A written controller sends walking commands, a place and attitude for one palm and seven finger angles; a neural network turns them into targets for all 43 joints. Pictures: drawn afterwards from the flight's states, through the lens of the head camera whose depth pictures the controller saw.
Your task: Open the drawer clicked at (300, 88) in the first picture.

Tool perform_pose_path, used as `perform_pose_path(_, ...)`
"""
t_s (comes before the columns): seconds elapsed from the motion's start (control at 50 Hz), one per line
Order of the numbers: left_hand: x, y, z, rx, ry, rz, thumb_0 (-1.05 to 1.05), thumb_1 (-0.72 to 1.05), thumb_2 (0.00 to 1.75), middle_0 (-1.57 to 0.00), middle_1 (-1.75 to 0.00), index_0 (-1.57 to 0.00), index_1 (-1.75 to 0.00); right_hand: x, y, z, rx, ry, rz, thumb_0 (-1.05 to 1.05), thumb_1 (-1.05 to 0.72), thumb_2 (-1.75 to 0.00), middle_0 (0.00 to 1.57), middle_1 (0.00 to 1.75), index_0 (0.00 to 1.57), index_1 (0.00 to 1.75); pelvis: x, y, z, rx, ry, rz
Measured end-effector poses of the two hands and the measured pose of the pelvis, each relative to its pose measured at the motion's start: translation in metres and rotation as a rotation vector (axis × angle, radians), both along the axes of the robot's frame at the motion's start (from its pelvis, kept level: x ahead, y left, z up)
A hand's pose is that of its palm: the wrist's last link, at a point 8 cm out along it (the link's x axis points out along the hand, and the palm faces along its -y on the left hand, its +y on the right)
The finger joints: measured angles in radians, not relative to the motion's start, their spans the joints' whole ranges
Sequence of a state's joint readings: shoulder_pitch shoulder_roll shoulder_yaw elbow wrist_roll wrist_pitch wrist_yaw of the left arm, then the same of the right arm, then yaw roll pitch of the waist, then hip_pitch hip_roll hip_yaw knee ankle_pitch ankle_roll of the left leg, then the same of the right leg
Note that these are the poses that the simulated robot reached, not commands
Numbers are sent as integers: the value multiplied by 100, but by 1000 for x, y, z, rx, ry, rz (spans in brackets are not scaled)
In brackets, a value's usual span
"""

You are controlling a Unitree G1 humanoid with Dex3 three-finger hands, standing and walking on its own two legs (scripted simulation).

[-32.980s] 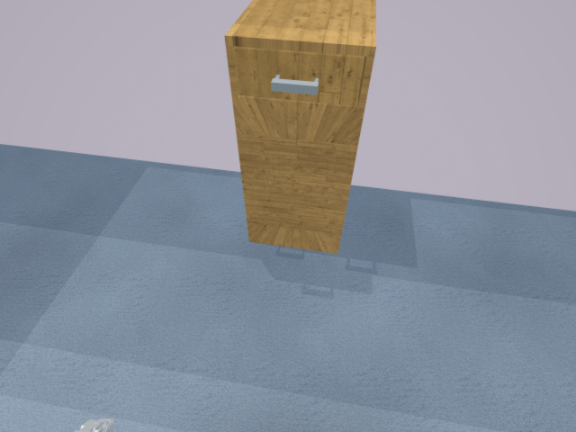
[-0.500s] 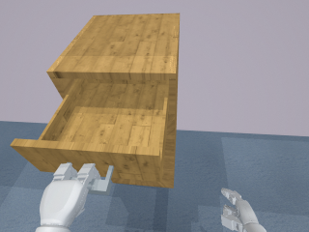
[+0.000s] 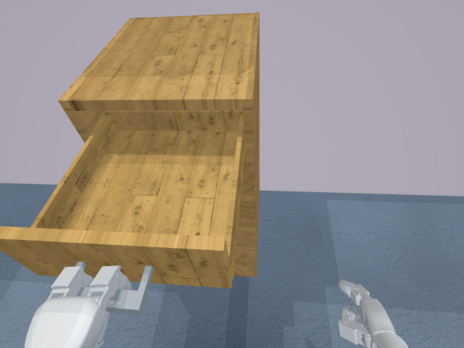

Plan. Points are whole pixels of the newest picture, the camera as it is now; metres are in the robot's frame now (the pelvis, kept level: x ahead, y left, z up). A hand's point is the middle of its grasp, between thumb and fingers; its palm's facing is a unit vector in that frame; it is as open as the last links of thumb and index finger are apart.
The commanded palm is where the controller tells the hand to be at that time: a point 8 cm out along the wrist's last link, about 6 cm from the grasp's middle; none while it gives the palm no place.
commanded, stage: open the thumb to release the handle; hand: left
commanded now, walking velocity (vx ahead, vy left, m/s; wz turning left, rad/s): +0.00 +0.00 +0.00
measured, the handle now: (107, 284) +0.20 +0.21 +0.06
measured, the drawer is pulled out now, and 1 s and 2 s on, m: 0.30 0.30 0.30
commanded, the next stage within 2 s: lift the hand off the handle in 0.50 s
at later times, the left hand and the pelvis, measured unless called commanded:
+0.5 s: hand (95, 326) +0.15 +0.21 +0.05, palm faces +0.03 -0.12 -0.99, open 12.2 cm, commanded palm +0.12 +0.22 +0.10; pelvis -0.01 +0.00 +0.01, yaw +2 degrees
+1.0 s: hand (99, 321) +0.16 +0.21 +0.05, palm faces +0.07 -0.13 -0.99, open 13.8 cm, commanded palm +0.13 +0.21 +0.11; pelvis -0.02 +0.01 +0.01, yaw +2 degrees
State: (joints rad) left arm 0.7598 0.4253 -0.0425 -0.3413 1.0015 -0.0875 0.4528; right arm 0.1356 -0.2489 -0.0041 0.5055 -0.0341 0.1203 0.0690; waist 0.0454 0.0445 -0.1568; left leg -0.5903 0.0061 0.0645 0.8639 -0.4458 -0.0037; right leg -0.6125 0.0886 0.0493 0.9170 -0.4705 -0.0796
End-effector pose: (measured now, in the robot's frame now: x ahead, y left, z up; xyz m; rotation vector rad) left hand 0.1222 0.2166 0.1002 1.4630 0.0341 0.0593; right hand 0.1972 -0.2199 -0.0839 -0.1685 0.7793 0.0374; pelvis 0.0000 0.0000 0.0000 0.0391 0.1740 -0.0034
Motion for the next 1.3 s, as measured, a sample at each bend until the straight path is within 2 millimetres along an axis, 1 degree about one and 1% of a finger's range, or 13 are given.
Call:
perform_pose_path(0.14,3,-1,-1,0,-40,28,2,61,76,-35,-132,-39,-132,-1,8,-8,-10,22,26,2,-91,-90,20,30,20,30,-6,1,0,-5,-14,32)
perform_pose_path(0.22,5,-3,0,-11,-49,54,1,51,73,-38,-130,-39,-131,-2,16,-9,4,25,40,2,-91,-90,20,30,20,30,-8,0,2,-4,-26,39)
perform_pose_path(0.28,6,-3,1,-6,-41,57,1,39,68,-39,-129,-38,-130,-2,23,-6,13,20,52,2,-91,-90,20,30,20,30,-9,-1,4,-5,-38,40)
perform_pose_path(0.36,6,-3,3,-10,-24,54,1,17,59,-39,-128,-36,-127,0,28,0,21,1,62,2,-90,-90,20,30,20,30,-10,-2,7,-7,-53,41)
perform_pose_path(0.5,4,-1,4,-17,-8,33,0,-23,41,-38,-125,-33,-123,2,26,9,7,-27,66,2,-90,-90,20,30,20,30,-12,-2,10,-11,-61,40)
perform_pose_path(0.56,3,-1,4,-18,-9,23,0,-35,36,-38,-124,-33,-122,2,23,11,-4,-30,63,2,-90,-90,20,30,20,30,-13,0,10,-12,-59,38)
perform_pose_path(0.62,3,-1,3,-18,-18,24,0,-41,33,-37,-124,-32,-121,2,20,10,-13,-28,60,2,-90,-90,20,30,20,30,-13,1,9,-14,-53,38)
perform_pose_path(0.76,4,-2,-1,-23,-49,37,0,-48,30,-36,-124,-32,-120,-4,19,3,-18,-5,58,2,-90,-90,20,30,20,30,-14,5,4,-13,-39,37)
perform_pose_path(0.88,7,-2,-2,-16,-54,37,0,-49,30,-36,-124,-32,-120,-9,27,-3,3,10,55,2,-90,-90,20,30,20,30,-16,7,3,-13,-44,41)
perform_pose_path(0.98,9,-3,-1,-23,-47,46,0,-49,30,-36,-123,-33,-122,-12,34,-3,20,9,58,2,-90,-90,20,30,20,30,-17,8,5,-14,-54,43)
perform_pose_path(1.12,13,0,14,-16,-45,29,0,-50,30,-36,-121,-37,-123,-10,37,5,18,-7,60,2,-90,-90,20,30,20,30,-17,9,10,-18,-81,45)
perform_pose_path(1.3,16,6,39,-26,-59,25,0,-50,30,-35,-121,-42,-125,0,38,19,13,-37,58,2,-90,-90,20,30,20,30,-13,14,19,-25,-110,43)
